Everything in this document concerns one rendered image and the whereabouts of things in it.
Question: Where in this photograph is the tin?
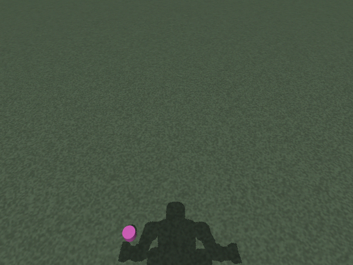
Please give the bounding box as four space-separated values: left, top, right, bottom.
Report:
122 225 137 242

